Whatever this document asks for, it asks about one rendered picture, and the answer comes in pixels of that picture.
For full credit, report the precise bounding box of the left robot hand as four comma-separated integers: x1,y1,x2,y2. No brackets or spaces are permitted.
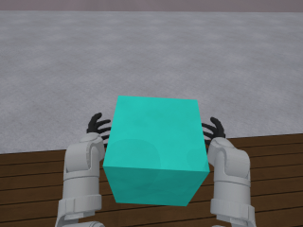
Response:
86,113,112,148

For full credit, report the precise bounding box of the carton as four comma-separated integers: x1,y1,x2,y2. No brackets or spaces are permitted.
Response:
103,96,210,206

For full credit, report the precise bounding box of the left robot forearm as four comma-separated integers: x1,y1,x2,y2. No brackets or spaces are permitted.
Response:
55,132,106,227

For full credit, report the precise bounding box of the right robot hand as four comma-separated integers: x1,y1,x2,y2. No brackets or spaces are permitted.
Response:
201,116,226,153

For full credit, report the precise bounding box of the right robot forearm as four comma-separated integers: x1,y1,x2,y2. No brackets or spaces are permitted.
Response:
207,137,257,227

